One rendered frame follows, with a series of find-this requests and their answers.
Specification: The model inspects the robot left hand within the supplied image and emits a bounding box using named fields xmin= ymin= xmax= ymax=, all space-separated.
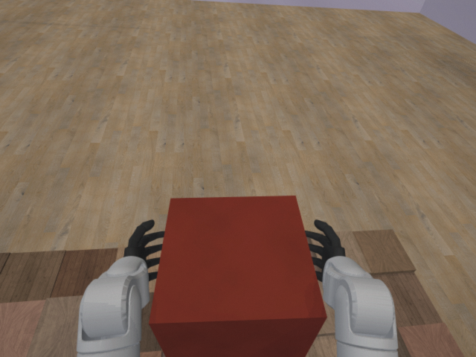
xmin=123 ymin=219 xmax=165 ymax=281

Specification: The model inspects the robot right hand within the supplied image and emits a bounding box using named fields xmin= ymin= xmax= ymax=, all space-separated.
xmin=305 ymin=219 xmax=346 ymax=282

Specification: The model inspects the carton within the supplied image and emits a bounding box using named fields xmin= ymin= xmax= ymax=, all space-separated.
xmin=149 ymin=196 xmax=327 ymax=357

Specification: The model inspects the left robot forearm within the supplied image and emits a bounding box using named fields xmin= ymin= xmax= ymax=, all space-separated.
xmin=77 ymin=256 xmax=149 ymax=357

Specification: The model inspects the right robot forearm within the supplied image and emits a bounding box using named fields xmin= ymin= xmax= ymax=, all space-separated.
xmin=322 ymin=256 xmax=398 ymax=357

